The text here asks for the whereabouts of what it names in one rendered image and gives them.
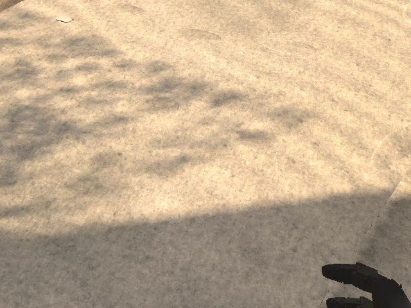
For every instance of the right robot hand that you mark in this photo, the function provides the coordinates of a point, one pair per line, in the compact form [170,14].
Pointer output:
[386,293]

